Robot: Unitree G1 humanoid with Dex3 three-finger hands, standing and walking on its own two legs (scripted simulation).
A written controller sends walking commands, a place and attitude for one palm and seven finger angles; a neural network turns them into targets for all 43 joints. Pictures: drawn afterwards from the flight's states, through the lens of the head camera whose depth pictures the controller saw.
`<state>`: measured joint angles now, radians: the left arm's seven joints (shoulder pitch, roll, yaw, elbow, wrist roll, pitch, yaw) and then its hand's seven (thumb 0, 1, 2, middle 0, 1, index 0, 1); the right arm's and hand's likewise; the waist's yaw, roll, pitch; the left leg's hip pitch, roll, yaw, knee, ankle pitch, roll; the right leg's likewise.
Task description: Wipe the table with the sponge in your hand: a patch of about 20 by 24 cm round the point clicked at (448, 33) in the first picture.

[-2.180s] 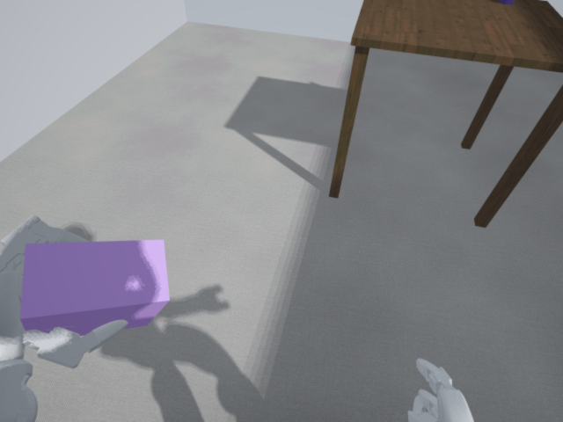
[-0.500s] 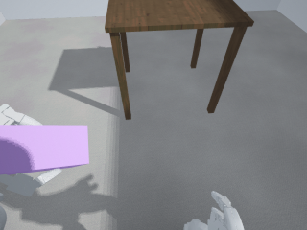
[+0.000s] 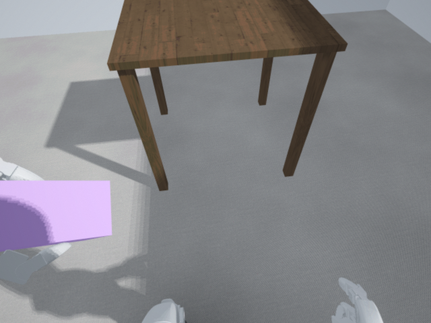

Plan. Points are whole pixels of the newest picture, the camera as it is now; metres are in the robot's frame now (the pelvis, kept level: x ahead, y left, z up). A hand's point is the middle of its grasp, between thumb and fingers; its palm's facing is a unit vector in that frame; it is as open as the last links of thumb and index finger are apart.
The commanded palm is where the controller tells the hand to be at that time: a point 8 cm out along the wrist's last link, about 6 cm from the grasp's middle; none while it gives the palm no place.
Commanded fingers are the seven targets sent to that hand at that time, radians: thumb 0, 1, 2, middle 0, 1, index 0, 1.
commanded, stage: walk to a spot facing it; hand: left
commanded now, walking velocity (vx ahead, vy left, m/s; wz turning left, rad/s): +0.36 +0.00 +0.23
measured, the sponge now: (63, 216) +0.22 +0.20 +0.18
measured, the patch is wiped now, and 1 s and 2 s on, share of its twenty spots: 0.00 0.00 0.00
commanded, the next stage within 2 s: turn to face it in 0.32 s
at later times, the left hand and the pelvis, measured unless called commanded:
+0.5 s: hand (63, 136) +0.35 +0.24 +0.20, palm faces +0.44 -0.74 -0.51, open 10.6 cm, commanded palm +0.30 +0.28 +0.18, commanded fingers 0.00 0.10 1.30 -1.20 -1.60 -1.20 -1.60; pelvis +0.15 +0.00 +0.00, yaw +1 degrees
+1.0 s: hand (141, 106) +0.43 +0.14 +0.19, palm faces +0.28 -0.80 -0.53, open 10.6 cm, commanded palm +0.38 +0.18 +0.18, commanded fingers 0.00 0.10 1.30 -1.20 -1.60 -1.20 -1.60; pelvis +0.18 -0.07 +0.00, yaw -8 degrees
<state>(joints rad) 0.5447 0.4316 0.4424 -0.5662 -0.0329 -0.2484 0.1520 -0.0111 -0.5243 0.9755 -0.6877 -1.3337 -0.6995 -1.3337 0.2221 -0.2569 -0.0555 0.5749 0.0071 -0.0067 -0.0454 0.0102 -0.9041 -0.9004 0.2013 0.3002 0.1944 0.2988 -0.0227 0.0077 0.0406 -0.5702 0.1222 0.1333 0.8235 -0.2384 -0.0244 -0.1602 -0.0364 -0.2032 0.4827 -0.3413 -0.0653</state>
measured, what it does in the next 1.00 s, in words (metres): walks ahead: left foot, then right foot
